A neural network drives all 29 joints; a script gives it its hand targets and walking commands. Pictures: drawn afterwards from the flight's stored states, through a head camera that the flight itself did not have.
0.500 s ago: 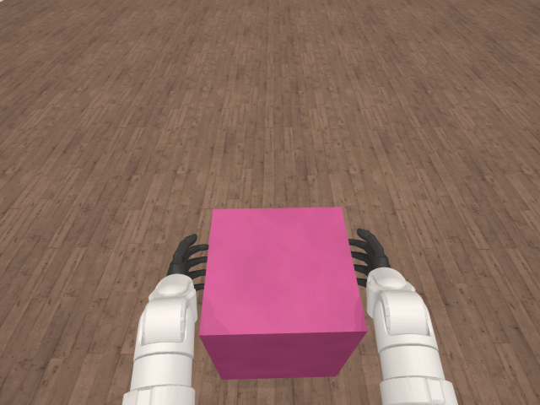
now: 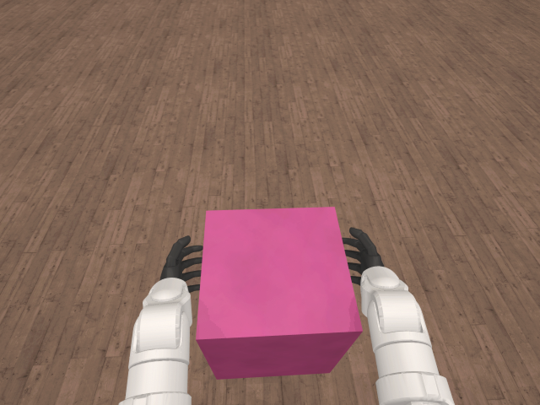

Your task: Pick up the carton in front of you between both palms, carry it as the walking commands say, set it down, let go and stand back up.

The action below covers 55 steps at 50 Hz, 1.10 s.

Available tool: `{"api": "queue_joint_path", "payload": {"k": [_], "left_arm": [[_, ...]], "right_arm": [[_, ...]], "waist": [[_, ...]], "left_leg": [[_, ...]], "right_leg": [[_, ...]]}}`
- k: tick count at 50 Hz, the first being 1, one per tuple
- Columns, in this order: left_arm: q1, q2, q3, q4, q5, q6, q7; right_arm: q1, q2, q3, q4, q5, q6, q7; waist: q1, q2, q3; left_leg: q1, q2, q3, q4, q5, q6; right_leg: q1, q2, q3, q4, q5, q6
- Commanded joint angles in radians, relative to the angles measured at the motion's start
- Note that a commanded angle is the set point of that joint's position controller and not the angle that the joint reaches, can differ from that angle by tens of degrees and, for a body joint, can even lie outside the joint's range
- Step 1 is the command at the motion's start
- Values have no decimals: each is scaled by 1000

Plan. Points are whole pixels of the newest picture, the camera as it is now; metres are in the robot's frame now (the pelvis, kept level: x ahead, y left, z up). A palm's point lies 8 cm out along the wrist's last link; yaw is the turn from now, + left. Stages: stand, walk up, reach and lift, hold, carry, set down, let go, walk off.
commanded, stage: hold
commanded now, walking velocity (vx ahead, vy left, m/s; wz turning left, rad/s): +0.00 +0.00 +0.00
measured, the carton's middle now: (272, 297) +0.30 +0.01 -0.06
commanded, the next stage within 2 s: set down in 0.70 s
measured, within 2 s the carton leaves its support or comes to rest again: neither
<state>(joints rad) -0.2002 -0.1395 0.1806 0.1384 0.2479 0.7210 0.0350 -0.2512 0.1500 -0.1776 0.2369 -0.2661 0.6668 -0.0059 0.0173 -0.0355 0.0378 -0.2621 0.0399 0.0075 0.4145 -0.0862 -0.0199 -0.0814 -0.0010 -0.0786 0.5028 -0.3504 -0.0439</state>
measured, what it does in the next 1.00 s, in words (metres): shifts its weight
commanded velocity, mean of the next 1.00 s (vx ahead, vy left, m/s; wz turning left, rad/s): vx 0.00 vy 0.00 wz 0.00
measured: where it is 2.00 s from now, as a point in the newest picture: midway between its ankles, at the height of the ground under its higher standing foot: outside the picture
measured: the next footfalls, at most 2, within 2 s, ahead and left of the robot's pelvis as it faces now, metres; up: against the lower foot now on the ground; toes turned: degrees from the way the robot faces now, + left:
none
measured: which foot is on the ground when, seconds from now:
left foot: down 0.00-1.00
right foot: down 0.00-1.00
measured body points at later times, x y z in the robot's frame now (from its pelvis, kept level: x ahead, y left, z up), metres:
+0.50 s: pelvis +0.01 +0.07 +0.01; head -0.02 +0.10 +0.46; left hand +0.33 +0.16 +0.03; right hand +0.28 -0.14 +0.04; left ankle +0.09 +0.17 -0.74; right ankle -0.05 -0.08 -0.74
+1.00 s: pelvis -0.01 +0.06 +0.00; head +0.01 +0.08 +0.45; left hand +0.36 +0.16 +0.01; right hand +0.31 -0.13 +0.02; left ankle +0.09 +0.17 -0.74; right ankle -0.05 -0.08 -0.74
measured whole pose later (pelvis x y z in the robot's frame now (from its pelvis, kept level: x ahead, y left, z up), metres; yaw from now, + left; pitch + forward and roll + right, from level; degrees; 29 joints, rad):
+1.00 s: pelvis -0.01 +0.06 +0.00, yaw -11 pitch -3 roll +0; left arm -0.53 -0.15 0.45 0.51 0.42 0.58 -0.05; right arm -0.52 0.24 -0.48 0.54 -0.43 0.53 -0.01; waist 0.04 -0.07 0.07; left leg -0.29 -0.02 -0.04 0.48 -0.15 -0.01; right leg -0.17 0.02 0.15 0.54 -0.32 0.03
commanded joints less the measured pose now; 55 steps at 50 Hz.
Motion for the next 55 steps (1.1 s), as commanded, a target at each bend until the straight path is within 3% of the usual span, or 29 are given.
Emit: {"api": "queue_joint_path", "payload": {"k": [1, 5, 10, 22, 38, 43, 47, 52, 55], "left_arm": [[-490, -894, -589, -77, -269, -67, -257], [-489, -909, -574, -39, -253, -73, -252], [-474, -946, -506, 77, -203, -70, -248], [-576, -982, -534, 83, -219, -56, -290], [-616, -971, -479, 133, -203, -44, -300], [-747, -907, -344, 281, -140, -88, -314], [-829, -823, -174, 432, -53, -157, -319], [-802, -667, -5, 510, 71, -256, -299], [-751, -617, 7, 515, 101, -341, -294]], "right_arm": [[-387, 901, 471, -39, 207, -61, 193], [-444, 922, 507, -14, 237, -55, 213], [-523, 934, 516, 33, 261, -44, 255], [-520, 932, 415, 93, 210, -45, 285], [-605, 937, 380, 123, 198, -52, 297], [-733, 950, 287, 259, 140, -91, 285], [-814, 919, 152, 371, 48, -152, 239], [-778, 809, -28, 419, -66, -240, 160], [-718, 773, -36, 401, -73, -327, 132]], "waist": [[-49, -36, -289], [-1, -16, -290], [36, 0, -232], [-32, 58, -267], [-9, 53, -243], [18, 19, -180], [32, 6, -140], [34, 7, -155], [34, 8, -245]], "left_leg": [[380, -157, -63, 32, 251, 20], [318, -171, -48, -11, 156, 15], [371, -165, -40, -42, 97, 17], [523, -125, -54, -76, 82, -14], [511, -101, -76, -89, -67, -16], [450, -110, -53, -53, -181, 1], [347, -125, -32, 21, -188, 20], [172, -142, -4, 121, -55, 32], [88, -148, -5, 194, 92, 31]], "right_leg": [[-96, 31, 221, -178, 544, 35], [-14, 45, 201, -186, 496, 59], [-118, 66, 178, -210, 343, 70], [-220, 110, 149, -246, 146, 16], [-278, 97, 156, -231, 53, 8], [-362, 90, 154, -205, -46, 15], [-425, 95, 146, -149, -79, 22], [-504, 121, 128, -56, 4, 44], [-565, 136, 120, 5, 112, 65]]}}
